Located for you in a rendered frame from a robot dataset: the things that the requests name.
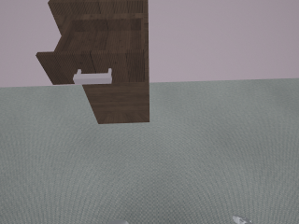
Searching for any handle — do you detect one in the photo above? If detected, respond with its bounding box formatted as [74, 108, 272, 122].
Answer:
[73, 68, 112, 85]

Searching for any drawer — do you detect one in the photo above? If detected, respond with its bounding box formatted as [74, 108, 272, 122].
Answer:
[36, 18, 145, 85]

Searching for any cabinet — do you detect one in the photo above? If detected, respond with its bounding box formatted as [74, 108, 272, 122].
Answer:
[48, 0, 150, 124]

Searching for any robot right hand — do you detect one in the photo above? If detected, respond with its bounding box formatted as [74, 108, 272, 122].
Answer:
[233, 215, 255, 224]

